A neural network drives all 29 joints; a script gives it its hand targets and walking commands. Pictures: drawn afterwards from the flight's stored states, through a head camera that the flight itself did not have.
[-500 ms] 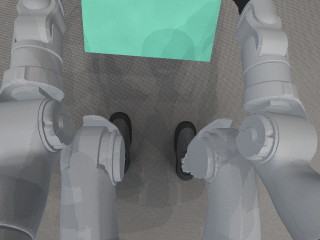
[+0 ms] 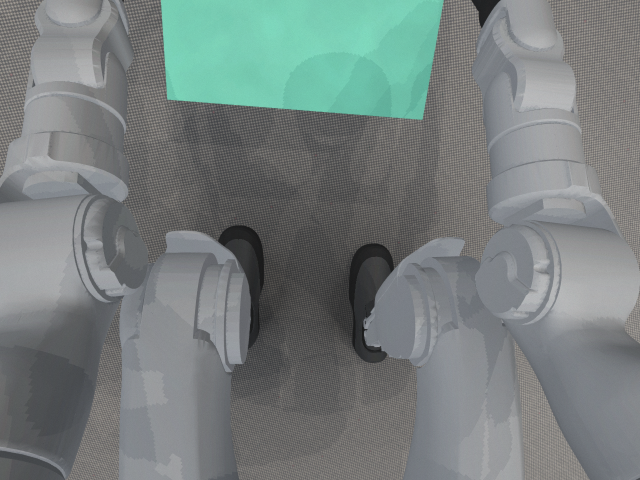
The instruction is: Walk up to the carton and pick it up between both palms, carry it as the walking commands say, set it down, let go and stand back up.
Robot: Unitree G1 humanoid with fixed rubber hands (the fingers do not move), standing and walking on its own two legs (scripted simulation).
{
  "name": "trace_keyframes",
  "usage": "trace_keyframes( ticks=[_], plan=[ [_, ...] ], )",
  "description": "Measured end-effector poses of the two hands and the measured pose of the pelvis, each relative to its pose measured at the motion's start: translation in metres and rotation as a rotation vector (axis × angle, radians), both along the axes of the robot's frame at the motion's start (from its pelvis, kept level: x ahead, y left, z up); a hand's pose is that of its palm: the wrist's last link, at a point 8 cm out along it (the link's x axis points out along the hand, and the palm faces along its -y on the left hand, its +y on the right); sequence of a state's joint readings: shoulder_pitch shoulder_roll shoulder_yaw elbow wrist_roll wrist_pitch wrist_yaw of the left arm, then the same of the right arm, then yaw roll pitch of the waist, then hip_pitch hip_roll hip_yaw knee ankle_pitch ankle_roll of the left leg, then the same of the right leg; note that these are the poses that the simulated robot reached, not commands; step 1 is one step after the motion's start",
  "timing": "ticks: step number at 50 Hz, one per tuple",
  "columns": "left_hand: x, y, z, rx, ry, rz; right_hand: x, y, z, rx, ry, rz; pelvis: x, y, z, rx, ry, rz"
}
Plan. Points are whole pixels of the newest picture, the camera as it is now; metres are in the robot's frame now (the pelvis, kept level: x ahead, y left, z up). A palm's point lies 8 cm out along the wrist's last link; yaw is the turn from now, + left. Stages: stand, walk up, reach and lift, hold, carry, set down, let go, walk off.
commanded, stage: set down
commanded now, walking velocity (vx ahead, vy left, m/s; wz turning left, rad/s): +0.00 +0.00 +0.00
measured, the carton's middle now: (301, 24) +0.53 +0.06 -0.28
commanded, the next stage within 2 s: let go in 2.00 s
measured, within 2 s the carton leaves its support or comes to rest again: rests again in 0.12 s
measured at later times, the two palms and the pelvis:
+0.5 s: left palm (76, 18) +0.49 +0.27 -0.21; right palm (495, 28) +0.53 -0.13 -0.19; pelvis +0.00 +0.00 -0.01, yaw +0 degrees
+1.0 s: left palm out of the picture +0.50 +0.29 -0.12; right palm out of the picture +0.54 -0.14 -0.11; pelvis -0.02 +0.00 +0.01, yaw +1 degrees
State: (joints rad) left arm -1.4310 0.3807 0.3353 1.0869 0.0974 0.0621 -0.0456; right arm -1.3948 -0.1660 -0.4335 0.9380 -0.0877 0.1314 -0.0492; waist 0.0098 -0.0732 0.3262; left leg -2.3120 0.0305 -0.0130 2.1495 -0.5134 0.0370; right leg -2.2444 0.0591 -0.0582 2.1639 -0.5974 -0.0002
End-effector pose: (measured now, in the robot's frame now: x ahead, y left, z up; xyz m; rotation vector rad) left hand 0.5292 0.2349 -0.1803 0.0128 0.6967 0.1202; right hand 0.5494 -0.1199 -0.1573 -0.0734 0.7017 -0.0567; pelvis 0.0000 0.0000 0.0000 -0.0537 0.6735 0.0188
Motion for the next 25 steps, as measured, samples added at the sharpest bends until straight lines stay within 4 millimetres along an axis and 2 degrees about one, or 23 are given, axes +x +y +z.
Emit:
trace_keyframes(
  ticks=[5,9,13,25],
  plan=[
    [-0.011,0.001,-0.015,0.019,0.056,0.002,-0.001,0.001,-0.005,-0.022,-0.001,0.025,0.000,0.000,0.000,0.000,-0.001,0.000],
    [-0.022,0.012,-0.026,0.079,0.094,0.012,-0.015,0.001,-0.027,-0.042,0.082,0.058,0.000,0.000,-0.001,0.000,-0.002,-0.001],
    [-0.026,0.023,-0.028,0.098,0.078,0.053,-0.014,0.002,-0.026,-0.049,0.057,0.057,-0.001,0.001,-0.004,0.000,-0.015,-0.002],
    [-0.034,0.036,-0.030,0.116,0.088,0.080,-0.018,-0.013,-0.030,-0.032,0.054,0.009,-0.004,0.001,-0.012,0.002,-0.046,-0.001]
  ],
)
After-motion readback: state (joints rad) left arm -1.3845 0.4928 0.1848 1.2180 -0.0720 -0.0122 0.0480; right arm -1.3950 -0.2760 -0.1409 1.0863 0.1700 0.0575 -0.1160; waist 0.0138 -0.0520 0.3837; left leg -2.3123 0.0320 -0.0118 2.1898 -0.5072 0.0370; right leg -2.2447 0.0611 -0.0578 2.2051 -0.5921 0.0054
